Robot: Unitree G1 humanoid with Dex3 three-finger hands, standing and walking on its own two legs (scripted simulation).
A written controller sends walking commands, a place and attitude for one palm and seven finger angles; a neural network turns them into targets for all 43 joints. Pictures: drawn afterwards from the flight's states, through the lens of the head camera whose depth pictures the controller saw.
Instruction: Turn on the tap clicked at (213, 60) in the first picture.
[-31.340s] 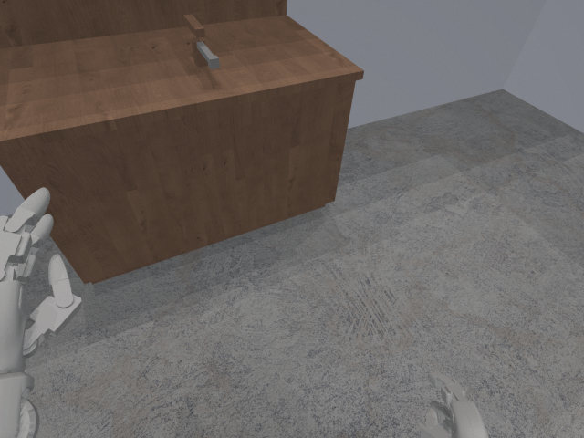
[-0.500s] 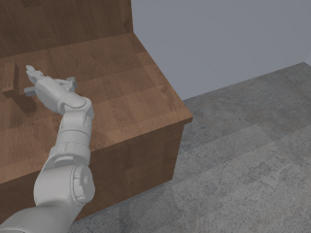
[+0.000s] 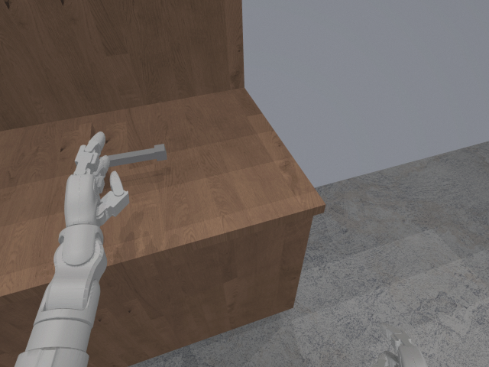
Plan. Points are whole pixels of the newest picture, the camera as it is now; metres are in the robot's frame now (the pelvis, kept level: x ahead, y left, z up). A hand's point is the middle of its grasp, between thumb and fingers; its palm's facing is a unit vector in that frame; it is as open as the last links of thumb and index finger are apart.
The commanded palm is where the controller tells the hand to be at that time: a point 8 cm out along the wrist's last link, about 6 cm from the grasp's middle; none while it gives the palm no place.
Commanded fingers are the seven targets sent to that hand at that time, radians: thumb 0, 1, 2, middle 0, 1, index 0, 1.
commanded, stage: draw the hand back beside the body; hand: left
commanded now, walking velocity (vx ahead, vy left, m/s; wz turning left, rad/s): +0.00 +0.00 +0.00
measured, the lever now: (160, 152) +0.57 +0.27 +0.03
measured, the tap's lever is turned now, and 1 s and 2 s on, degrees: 86 86 86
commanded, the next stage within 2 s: step back with the hand held close in 0.92 s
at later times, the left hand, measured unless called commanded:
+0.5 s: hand (95, 237) +0.24 +0.23 +0.15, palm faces +0.35 -0.89 -0.28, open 7.5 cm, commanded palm +0.19 +0.27 +0.16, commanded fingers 0.00 0.90 0.90 -0.20 -0.30 -0.20 -0.30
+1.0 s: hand (88, 253) +0.21 +0.22 +0.15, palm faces +0.39 -0.86 -0.32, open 7.5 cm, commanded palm +0.17 +0.27 +0.17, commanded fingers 0.00 0.90 0.90 -0.20 -0.30 -0.20 -0.30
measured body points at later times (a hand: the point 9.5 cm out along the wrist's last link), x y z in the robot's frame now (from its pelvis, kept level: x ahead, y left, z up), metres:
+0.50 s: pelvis +0.01 +0.00 +0.00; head -0.01 -0.02 +0.45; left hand +0.22 +0.28 +0.16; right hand +0.18 -0.22 -0.09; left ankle +0.02 +0.12 -0.74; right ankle -0.01 -0.09 -0.74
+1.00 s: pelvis +0.01 -0.01 +0.00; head -0.01 -0.03 +0.45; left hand +0.19 +0.27 +0.17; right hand +0.21 -0.23 -0.08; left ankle +0.02 +0.12 -0.74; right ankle -0.01 -0.09 -0.74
